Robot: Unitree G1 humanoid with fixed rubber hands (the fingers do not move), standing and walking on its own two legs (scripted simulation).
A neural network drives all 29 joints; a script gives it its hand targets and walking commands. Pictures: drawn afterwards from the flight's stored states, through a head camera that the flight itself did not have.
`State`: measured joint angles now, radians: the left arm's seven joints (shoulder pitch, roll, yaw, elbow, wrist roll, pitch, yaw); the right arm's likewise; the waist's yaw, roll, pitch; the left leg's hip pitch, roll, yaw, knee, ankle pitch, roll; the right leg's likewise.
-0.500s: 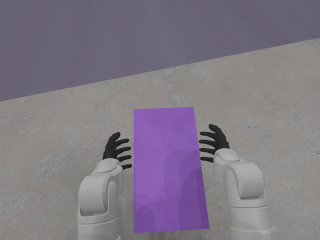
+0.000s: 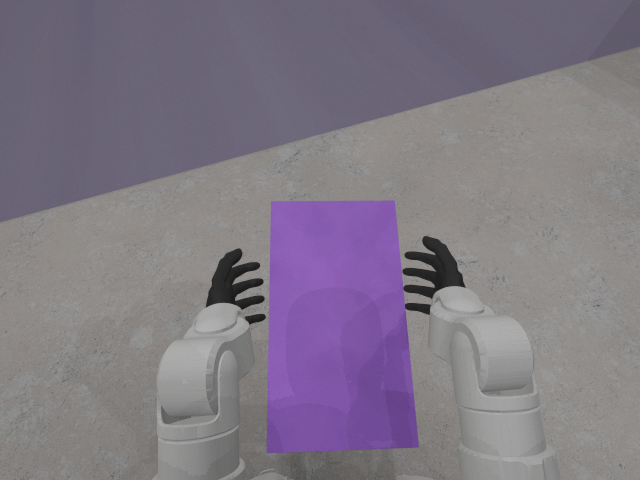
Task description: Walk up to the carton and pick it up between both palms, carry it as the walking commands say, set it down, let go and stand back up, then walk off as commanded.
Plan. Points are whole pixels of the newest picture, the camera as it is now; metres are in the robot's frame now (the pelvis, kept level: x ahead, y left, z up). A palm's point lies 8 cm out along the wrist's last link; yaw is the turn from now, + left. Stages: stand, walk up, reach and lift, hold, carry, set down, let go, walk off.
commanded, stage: carry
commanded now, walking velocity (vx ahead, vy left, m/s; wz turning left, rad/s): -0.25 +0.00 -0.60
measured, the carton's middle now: (333, 322) +0.33 +0.01 -0.01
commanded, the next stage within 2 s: none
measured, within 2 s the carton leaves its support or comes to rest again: neither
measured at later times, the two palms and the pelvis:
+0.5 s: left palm (253, 389) +0.20 +0.09 +0.11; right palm (531, 401) +0.18 -0.15 +0.11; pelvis -0.10 +0.00 +0.02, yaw -7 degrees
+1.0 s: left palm out of the picture +0.03 -0.04 +0.10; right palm out of the picture -0.08 -0.27 +0.09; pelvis -0.29 -0.02 +0.02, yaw -24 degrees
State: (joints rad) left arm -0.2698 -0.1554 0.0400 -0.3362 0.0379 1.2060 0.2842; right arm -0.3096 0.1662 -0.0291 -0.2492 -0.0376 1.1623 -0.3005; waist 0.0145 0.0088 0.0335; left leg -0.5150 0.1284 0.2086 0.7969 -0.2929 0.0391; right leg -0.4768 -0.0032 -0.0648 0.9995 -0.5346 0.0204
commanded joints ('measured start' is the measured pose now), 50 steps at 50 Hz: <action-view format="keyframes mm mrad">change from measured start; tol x32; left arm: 1 -397 -1106 -523 -128 -308 -37 -228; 50 -371 -1053 -446 -176 -239 -62 -227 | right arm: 1 -306 1121 472 -192 271 -27 222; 50 -444 1170 575 -268 366 -19 242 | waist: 1 -22 191 -544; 5 2 -309 -512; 22 -1 -146 -546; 25 -24 311 -389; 50 12 -210 -541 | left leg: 1 480 246 -110 -113 901 65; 5 -178 -73 -89 357 -414 -155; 23 608 54 -166 -451 165 -13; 25 433 445 -409 -455 553 200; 35 674 253 -55 -188 980 68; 40 579 208 46 -51 744 -49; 42 60 22 -4 188 -325 -151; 50 138 -148 -172 207 -261 -104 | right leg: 1 25 -31 -5 -293 167 11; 6 617 -308 509 -397 1868 -198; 21 295 -188 467 -591 898 -119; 25 -141 87 38 112 -31 17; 28 -221 -12 78 405 36 37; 38 -21 17 -63 -354 215 12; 43 517 -293 493 -436 1635 -125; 50 269 -193 491 -712 532 -94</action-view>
